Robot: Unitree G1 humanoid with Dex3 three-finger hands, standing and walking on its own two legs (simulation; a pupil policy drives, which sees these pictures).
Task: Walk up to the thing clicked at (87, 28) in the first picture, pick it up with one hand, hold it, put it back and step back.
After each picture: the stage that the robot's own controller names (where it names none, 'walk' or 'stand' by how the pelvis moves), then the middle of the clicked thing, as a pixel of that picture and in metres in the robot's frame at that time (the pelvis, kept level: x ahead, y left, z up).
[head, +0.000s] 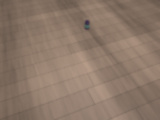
stand; (87, 24) +1.85 -0.09 -0.72
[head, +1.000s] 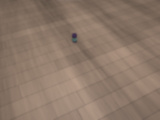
walk; (74, 38) +1.69 +0.19 -0.71
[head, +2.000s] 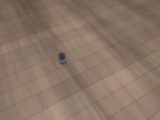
walk; (62, 58) +1.13 +0.26 -0.71
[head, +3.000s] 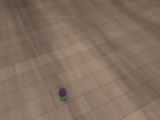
walk; (63, 94) +0.73 +0.21 -0.72
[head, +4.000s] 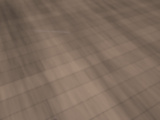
walk; out of the picture +0.50 +0.17 -0.70
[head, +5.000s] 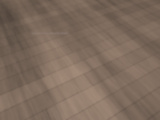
stand; out of the picture +0.38 +0.19 -0.72
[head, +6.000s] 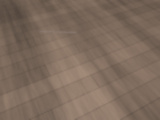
stand; out of the picture +0.36 +0.16 -0.71
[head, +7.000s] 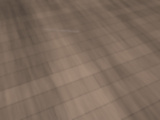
stand; out of the picture +0.37 +0.13 -0.71
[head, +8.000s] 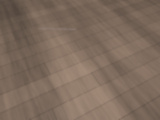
walk; out of the picture +0.34 +0.14 -0.72
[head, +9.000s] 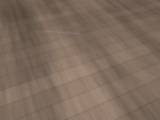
stand; out of the picture +0.42 +0.17 -0.71
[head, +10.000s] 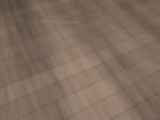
stand; out of the picture +0.36 +0.12 -0.71
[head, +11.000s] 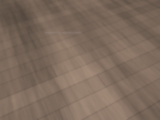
stand; out of the picture +0.37 +0.12 -0.72
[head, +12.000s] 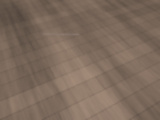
stand; out of the picture +0.35 +0.10 -0.73
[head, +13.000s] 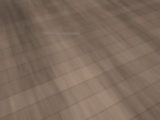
stand; out of the picture +0.35 +0.09 -0.73
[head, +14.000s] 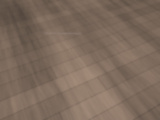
stand; out of the picture +0.34 +0.09 -0.73
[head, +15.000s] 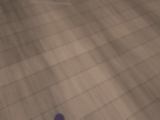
go down; out of the picture +0.37 +0.10 -0.65
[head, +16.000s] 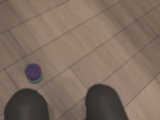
go down; (33, 74) +0.42 +0.16 -0.30
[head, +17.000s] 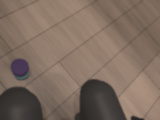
close in; (20, 70) +0.43 +0.17 -0.28
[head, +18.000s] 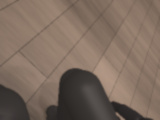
close in; out of the picture +0.42 +0.21 -0.24
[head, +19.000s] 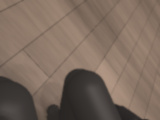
lift; out of the picture +0.40 +0.21 -0.23
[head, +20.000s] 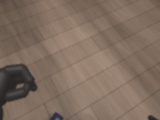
hold; out of the picture +0.33 +0.17 -0.56
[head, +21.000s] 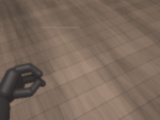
hold; out of the picture +0.30 +0.15 -0.70
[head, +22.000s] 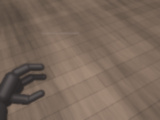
go down; out of the picture +0.29 +0.15 -0.70
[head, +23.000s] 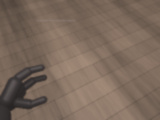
go down; out of the picture +0.30 +0.16 -0.69
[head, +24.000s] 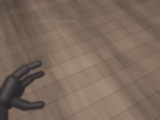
go down; out of the picture +0.30 +0.16 -0.68
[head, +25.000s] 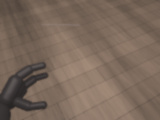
go down; out of the picture +0.31 +0.16 -0.69
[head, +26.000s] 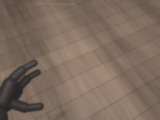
go down; out of the picture +0.32 +0.16 -0.65
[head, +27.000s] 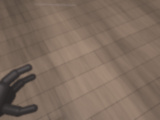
go down; out of the picture +0.32 +0.16 -0.64
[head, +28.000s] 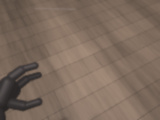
go down; out of the picture +0.32 +0.16 -0.66
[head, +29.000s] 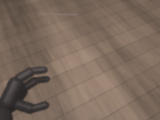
go down; out of the picture +0.30 +0.16 -0.67
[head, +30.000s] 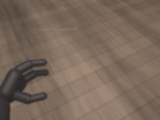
go down; out of the picture +0.30 +0.16 -0.70
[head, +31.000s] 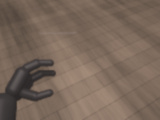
go down; out of the picture +0.30 +0.16 -0.71
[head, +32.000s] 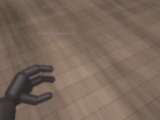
go down; out of the picture +0.30 +0.16 -0.71
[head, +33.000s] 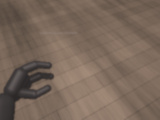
hold; out of the picture +0.30 +0.17 -0.71
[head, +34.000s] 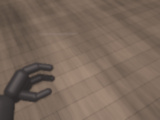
hold; out of the picture +0.30 +0.16 -0.71
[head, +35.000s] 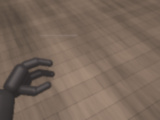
hold; out of the picture +0.30 +0.16 -0.72
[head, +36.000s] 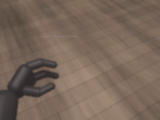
hold; out of the picture +0.30 +0.16 -0.72
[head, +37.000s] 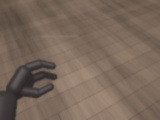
hold; out of the picture +0.31 +0.17 -0.72
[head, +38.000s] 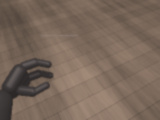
hold; out of the picture +0.30 +0.16 -0.72
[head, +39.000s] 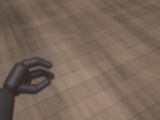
hold; out of the picture +0.30 +0.16 -0.72
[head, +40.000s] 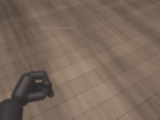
crouch; out of the picture +0.31 +0.17 -0.71
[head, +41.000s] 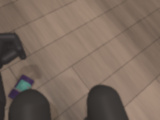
lower; (21, 88) +0.38 +0.21 -0.34
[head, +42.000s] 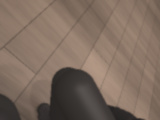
lower; out of the picture +0.33 +0.27 -0.27
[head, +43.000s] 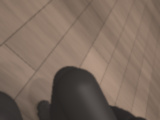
lower; out of the picture +0.33 +0.27 -0.27
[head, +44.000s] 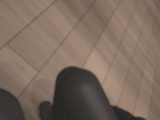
lower; out of the picture +0.33 +0.27 -0.26
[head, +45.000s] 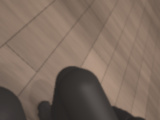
lower; out of the picture +0.33 +0.27 -0.26
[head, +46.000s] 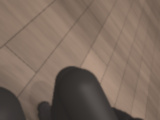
lower; out of the picture +0.33 +0.27 -0.26
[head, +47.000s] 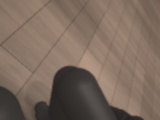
hold; out of the picture +0.33 +0.26 -0.26
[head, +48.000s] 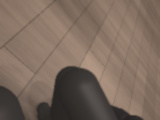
withdraw; out of the picture +0.33 +0.28 -0.26
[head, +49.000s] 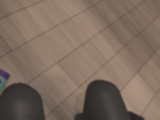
stand; out of the picture +0.36 +0.29 -0.31
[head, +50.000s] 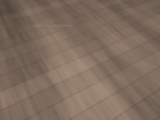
stand; out of the picture +0.34 +0.22 -0.67
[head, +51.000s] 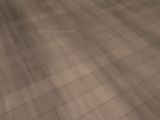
stand; out of the picture +0.38 +0.27 -0.69
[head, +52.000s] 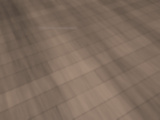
stand; out of the picture +0.38 +0.28 -0.69
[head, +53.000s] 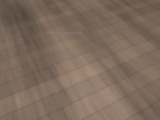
stand; out of the picture +0.42 +0.29 -0.75
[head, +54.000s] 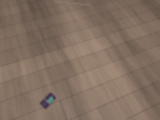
walk; (48, 100) +0.53 +0.25 -0.73
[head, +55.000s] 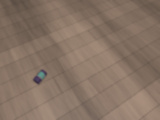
walk; (40, 76) +0.75 +0.35 -0.72
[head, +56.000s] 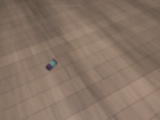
stand; (51, 64) +1.08 +0.40 -0.73
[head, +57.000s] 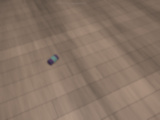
stand; (52, 59) +1.14 +0.34 -0.74
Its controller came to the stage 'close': yes
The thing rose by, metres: 0.01
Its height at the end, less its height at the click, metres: -0.02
